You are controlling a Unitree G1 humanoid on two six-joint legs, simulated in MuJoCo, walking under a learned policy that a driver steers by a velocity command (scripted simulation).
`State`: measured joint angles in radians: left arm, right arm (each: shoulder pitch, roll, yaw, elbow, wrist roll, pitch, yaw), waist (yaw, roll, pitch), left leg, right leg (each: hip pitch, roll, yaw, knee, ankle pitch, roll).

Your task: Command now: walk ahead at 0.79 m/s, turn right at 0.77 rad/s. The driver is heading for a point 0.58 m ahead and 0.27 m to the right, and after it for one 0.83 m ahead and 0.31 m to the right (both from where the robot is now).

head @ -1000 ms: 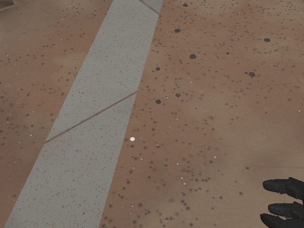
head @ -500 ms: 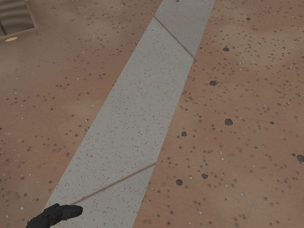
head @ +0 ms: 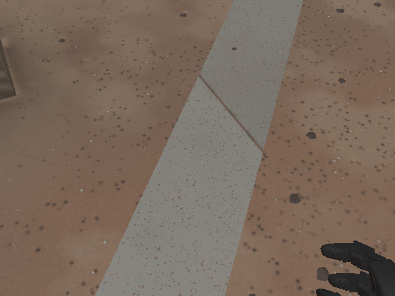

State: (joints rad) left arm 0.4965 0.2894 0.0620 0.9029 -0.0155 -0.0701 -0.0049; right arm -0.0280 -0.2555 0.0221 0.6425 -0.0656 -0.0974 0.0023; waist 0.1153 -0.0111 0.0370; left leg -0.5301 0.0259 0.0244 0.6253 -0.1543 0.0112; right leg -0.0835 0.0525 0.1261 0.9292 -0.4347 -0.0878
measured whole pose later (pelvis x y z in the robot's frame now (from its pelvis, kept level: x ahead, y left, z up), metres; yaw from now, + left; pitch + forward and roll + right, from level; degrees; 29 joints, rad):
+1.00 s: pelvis +0.43 +0.03 +0.02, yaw -57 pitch +1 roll +1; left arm 0.20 0.37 0.10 0.57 -0.03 0.08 0.01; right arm 0.10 -0.26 -0.06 0.66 -0.03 0.01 -0.05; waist 0.00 -0.03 0.08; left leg -0.29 0.01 0.07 0.42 -0.15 0.01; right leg -0.59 -0.03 0.05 1.17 -0.35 0.10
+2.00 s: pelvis +0.54 -0.33 +0.02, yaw -48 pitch +3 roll +0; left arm 0.08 0.29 0.02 0.61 0.01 -0.03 0.03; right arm 0.20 -0.34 -0.09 0.66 0.03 0.05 -0.04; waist -0.05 -0.01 0.04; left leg -0.37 -0.20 -0.24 0.49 -0.14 0.06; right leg -0.58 0.03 0.22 0.72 -0.21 0.11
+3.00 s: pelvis +0.59 -0.39 +0.02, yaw +9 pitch +2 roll -2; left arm 0.10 0.29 0.09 0.68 0.02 -0.03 0.00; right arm 0.12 -0.35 -0.09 0.57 0.03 0.06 -0.03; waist -0.01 0.04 0.03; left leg -0.39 -0.17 -0.31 0.77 -0.46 0.01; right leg -0.33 0.08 0.09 0.50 -0.18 -0.01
